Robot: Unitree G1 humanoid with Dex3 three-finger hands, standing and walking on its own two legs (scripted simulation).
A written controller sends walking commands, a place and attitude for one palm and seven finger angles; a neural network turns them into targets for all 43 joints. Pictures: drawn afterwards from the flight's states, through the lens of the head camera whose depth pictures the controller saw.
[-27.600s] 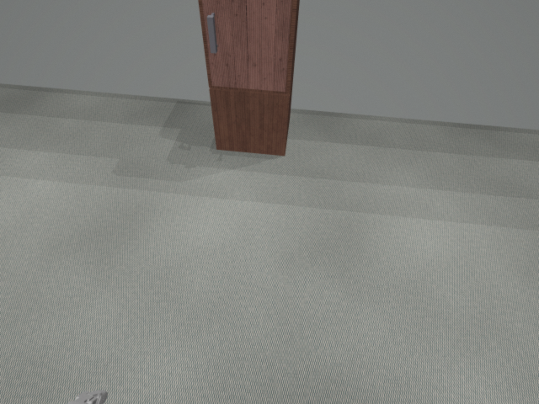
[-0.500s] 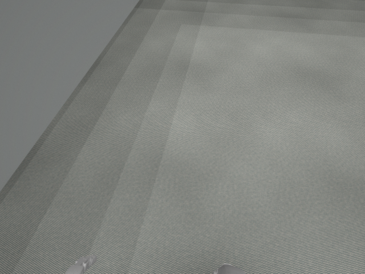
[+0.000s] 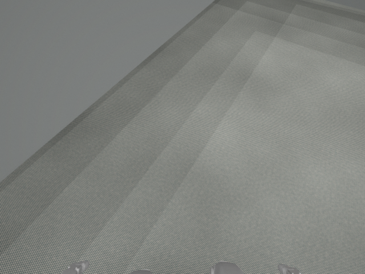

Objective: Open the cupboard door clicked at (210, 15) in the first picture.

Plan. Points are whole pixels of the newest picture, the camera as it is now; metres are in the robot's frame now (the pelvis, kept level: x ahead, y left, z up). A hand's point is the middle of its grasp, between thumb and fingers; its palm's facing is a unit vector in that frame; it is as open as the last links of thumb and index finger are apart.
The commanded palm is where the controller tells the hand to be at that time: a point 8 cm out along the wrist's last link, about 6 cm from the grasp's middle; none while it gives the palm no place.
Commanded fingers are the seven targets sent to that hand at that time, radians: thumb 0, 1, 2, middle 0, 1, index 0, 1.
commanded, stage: turn to face it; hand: left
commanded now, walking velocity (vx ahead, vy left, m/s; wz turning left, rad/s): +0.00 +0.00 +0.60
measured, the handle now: out of the picture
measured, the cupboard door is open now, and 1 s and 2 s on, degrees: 52 52 52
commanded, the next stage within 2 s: none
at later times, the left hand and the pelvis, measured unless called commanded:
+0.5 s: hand out of the picture -0.01 +0.12 -0.16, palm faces +0.37 -0.90 -0.25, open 7.3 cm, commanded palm none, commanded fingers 0.00 0.90 0.90 -0.20 -0.30 -0.20 -0.30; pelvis +0.03 -0.08 +0.01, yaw +21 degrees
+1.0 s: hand out of the picture +0.03 +0.12 -0.14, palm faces +0.56 -0.77 -0.31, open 7.4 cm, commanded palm none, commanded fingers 0.00 0.90 0.90 -0.20 -0.30 -0.20 -0.30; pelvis +0.06 -0.12 +0.00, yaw +37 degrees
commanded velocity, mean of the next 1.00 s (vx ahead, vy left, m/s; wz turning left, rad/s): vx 0.00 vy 0.00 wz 0.60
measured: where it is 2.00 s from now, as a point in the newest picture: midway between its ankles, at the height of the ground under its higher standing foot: outside the picture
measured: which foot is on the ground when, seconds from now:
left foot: down 0.00-0.12, up 0.14-0.56, down 0.58-0.92, up 0.94-1.00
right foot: up 0.00-0.12, down 0.14-0.56, up 0.58-0.90, down 0.92-1.00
